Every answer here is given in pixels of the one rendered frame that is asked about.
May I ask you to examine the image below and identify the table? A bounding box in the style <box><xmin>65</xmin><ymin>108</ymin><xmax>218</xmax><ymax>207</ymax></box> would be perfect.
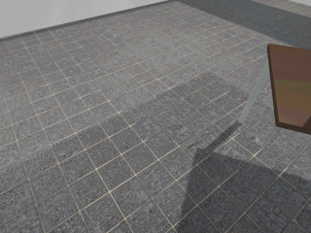
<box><xmin>238</xmin><ymin>44</ymin><xmax>311</xmax><ymax>135</ymax></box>

